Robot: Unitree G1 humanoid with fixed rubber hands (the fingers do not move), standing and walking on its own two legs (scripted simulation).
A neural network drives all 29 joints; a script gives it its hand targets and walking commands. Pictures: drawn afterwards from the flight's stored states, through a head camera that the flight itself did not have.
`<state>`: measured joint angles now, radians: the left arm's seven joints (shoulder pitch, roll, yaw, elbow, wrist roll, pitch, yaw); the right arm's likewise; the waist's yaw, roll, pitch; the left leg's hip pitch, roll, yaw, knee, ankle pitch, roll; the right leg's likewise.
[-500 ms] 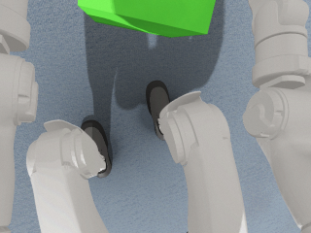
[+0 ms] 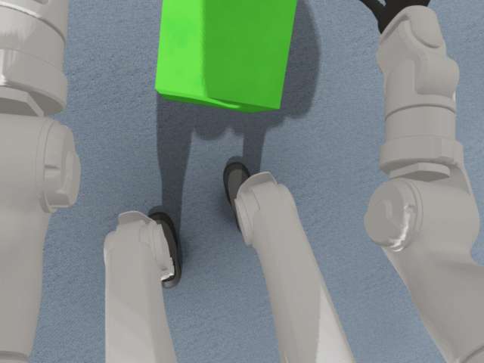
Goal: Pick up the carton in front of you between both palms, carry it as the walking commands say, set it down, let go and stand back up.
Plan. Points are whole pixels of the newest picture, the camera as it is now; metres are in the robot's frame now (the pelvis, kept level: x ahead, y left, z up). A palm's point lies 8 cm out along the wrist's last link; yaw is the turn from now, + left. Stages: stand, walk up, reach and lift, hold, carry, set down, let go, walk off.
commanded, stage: set down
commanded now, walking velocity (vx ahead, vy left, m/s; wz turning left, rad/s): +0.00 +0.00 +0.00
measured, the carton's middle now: (219, 53) +0.53 -0.13 -0.38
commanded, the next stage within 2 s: let go in 0.36 s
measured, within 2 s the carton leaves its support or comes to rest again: neither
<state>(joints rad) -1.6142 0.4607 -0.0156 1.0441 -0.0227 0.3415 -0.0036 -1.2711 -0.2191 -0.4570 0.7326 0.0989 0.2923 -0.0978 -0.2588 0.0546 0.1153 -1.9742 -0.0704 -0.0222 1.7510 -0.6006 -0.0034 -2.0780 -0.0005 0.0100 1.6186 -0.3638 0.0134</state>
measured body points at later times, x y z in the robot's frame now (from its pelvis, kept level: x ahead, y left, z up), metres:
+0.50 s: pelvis +0.03 -0.01 +0.13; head +0.35 -0.04 +0.44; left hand +0.63 +0.05 +0.03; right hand +0.48 -0.32 +0.03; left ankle +0.06 +0.11 -0.47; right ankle +0.14 -0.12 -0.47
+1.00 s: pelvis +0.07 -0.03 +0.23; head +0.25 -0.05 +0.64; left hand +0.44 +0.11 +0.13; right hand +0.33 -0.29 +0.14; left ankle +0.06 +0.11 -0.47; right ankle +0.14 -0.12 -0.47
